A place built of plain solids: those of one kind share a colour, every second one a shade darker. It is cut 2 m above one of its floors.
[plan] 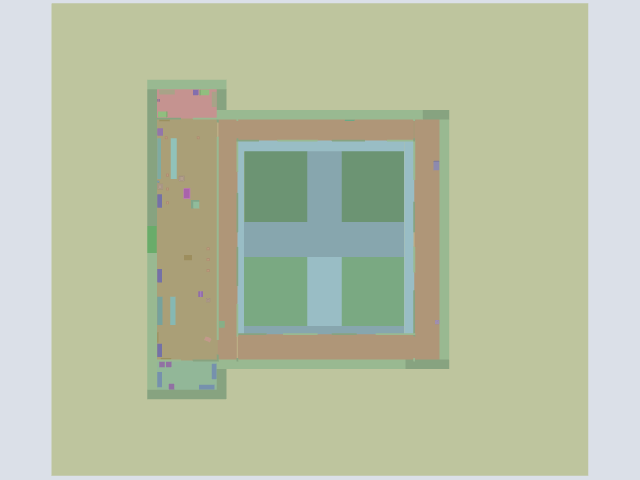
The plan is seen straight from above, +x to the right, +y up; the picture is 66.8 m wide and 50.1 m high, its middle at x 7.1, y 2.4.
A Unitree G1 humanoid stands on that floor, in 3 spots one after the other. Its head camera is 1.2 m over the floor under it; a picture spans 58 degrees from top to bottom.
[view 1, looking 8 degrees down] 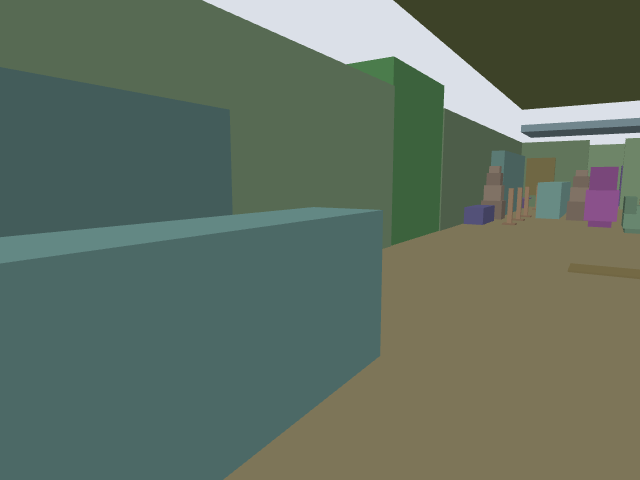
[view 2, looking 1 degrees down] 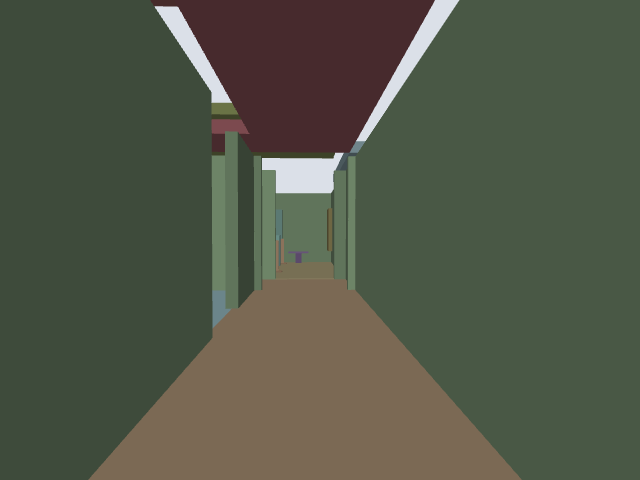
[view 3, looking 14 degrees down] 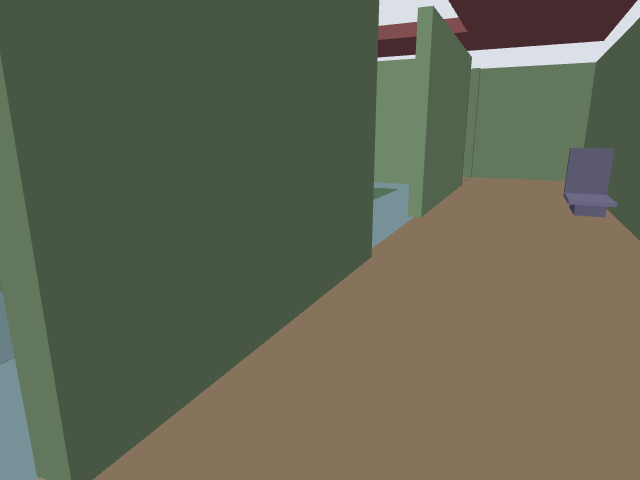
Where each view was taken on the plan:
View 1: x -6.79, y -6.12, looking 123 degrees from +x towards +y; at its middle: cloakroom_foyer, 2.22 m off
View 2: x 7.58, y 13.93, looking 178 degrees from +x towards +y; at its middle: wall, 17.51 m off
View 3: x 18.30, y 2.45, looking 115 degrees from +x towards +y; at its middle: wall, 3.11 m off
